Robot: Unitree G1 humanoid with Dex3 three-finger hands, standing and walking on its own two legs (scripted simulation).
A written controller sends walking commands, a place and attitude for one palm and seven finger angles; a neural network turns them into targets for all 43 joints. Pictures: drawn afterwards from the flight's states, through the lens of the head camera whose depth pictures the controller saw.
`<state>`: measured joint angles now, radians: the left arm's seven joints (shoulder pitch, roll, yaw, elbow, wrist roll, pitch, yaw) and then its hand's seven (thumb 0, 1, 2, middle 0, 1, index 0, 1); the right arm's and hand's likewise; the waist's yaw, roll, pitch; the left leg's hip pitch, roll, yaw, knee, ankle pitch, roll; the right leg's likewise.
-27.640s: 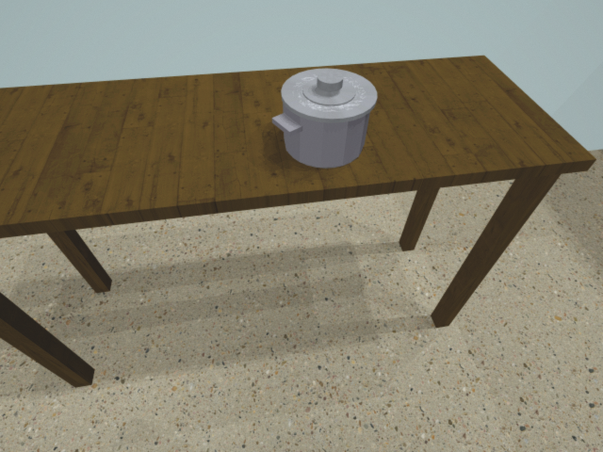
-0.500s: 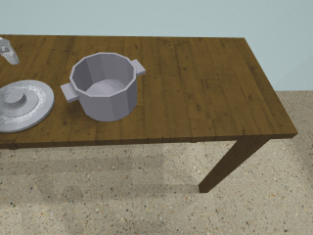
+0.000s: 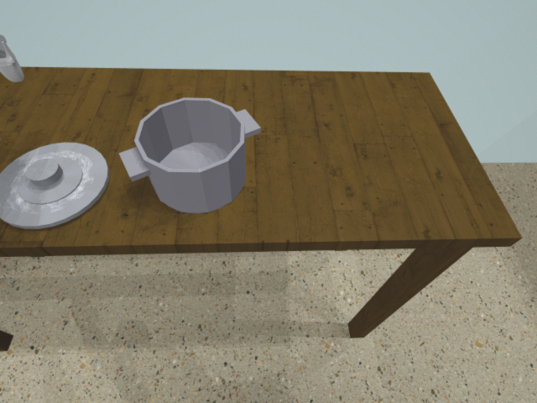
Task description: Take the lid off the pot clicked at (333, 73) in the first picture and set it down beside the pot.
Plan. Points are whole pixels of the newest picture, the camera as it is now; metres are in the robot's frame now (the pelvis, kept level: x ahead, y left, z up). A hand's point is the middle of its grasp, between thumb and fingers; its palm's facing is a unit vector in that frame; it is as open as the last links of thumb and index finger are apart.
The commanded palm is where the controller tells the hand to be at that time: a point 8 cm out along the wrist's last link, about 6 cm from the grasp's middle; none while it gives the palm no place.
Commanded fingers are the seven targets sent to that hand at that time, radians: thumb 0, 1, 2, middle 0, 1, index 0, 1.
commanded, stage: raise the empty hand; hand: left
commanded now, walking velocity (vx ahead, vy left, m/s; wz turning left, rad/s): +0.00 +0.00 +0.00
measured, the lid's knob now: (44, 172) +0.45 +0.34 +0.06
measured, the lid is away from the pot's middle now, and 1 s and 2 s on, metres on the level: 0.24 0.24 0.24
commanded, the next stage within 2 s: draw the hand back to the body in 0.18 s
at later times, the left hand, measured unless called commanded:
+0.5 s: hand out of the picture +0.43 +0.35 +0.22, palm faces -0.28 -0.10 -0.96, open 11.1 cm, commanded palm +0.42 +0.34 +0.28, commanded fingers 0.00 -0.02 0.66 -0.35 -0.85 -0.35 -0.85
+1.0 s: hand (18, 79) +0.42 +0.26 +0.25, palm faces +0.43 -0.83 -0.35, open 11.0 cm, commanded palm +0.35 +0.31 +0.27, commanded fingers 0.00 0.14 0.70 -0.33 -0.76 -0.33 -0.76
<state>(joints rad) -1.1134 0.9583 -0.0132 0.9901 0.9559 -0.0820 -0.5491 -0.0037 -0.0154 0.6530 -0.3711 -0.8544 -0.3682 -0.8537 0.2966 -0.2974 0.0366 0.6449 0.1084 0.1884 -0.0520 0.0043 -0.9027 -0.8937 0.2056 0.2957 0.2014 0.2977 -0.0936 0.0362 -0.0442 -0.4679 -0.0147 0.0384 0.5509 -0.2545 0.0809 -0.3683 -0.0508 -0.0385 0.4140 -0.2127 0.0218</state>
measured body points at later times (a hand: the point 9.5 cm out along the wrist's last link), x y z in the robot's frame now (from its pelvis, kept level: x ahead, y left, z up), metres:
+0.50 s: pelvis +0.00 -0.01 +0.00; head +0.06 -0.01 +0.45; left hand +0.44 +0.35 +0.27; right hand +0.05 -0.29 -0.12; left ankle +0.01 +0.06 -0.73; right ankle -0.01 -0.18 -0.73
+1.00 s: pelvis +0.01 -0.04 +0.01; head +0.04 -0.04 +0.46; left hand +0.39 +0.30 +0.27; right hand +0.14 -0.28 -0.09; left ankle +0.01 +0.06 -0.73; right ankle -0.01 -0.18 -0.73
